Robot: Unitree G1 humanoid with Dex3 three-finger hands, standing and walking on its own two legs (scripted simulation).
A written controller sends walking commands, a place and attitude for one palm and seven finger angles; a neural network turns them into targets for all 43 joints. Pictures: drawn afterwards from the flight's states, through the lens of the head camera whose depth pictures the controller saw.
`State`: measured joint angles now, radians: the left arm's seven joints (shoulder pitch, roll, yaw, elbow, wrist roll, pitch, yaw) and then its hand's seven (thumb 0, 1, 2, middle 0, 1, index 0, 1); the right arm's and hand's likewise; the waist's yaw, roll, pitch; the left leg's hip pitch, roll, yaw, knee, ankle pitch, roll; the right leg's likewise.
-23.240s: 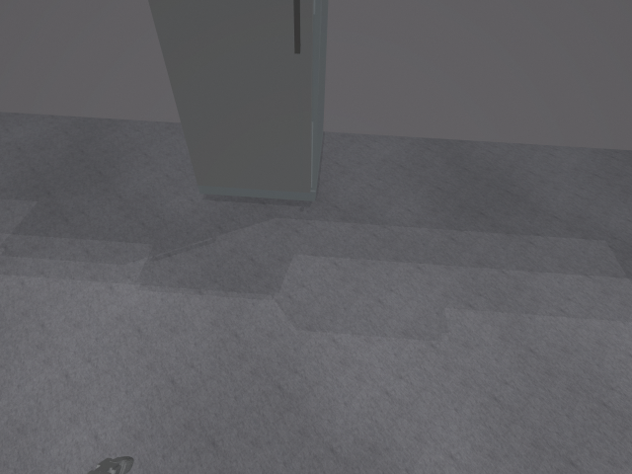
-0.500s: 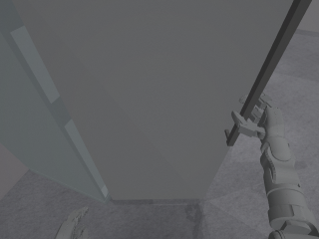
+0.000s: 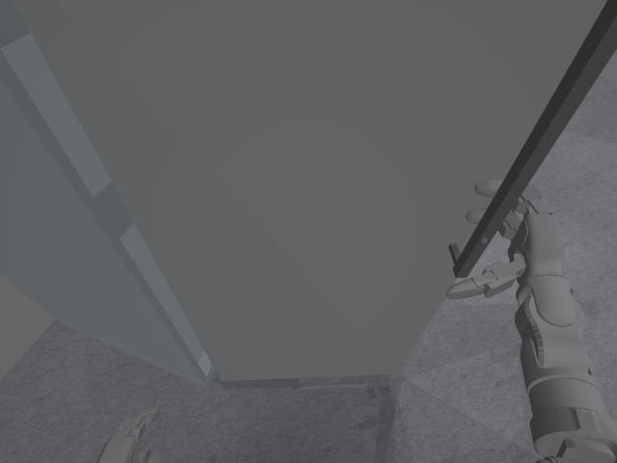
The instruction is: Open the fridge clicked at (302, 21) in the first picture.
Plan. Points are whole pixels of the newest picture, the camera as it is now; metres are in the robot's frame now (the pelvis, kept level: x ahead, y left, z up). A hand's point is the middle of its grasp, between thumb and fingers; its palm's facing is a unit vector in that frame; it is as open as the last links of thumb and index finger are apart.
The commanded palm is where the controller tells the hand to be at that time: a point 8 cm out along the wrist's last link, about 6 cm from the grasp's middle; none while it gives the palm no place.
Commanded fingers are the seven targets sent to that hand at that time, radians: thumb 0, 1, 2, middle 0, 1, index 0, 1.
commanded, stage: slip the hand off the handle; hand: right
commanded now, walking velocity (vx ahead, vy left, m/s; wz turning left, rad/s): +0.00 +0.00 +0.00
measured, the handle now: (525, 143) +0.43 -0.20 +0.22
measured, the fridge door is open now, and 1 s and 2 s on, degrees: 66 65 65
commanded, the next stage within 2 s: draw the hand back to the body in 1.48 s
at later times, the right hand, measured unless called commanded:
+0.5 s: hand (537, 252) +0.38 -0.26 +0.09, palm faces +0.11 +0.98 -0.17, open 14.7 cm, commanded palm +0.35 -0.30 +0.11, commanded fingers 0.00 0.55 -0.20 0.25 1.15 0.25 1.15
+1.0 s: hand (551, 298) +0.31 -0.25 +0.09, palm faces +0.12 +0.98 -0.18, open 14.7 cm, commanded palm +0.28 -0.30 +0.11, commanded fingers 0.00 0.55 -0.20 0.25 1.15 0.25 1.15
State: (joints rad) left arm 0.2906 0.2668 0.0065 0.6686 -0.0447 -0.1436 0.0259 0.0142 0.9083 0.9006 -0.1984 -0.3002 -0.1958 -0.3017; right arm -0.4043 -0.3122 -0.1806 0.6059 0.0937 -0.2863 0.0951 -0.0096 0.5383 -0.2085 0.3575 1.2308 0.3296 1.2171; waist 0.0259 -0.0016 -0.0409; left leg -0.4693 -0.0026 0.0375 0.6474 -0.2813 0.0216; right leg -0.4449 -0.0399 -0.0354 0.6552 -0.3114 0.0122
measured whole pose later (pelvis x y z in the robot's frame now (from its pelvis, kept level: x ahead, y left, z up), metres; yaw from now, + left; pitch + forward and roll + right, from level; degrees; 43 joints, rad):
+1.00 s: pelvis +0.02 -0.02 -0.01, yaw -1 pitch +6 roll +1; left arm 0.29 0.25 -0.01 0.61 -0.04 -0.16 0.05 0.01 0.91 0.90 -0.20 -0.30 -0.20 -0.30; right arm -0.02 -0.33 -0.26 0.23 0.16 -0.23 0.19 -0.01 0.55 -0.20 0.25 1.15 0.26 1.15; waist -0.01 -0.03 -0.09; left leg -0.46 0.02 0.04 0.70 -0.34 -0.01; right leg -0.46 -0.02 -0.02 0.74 -0.38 -0.01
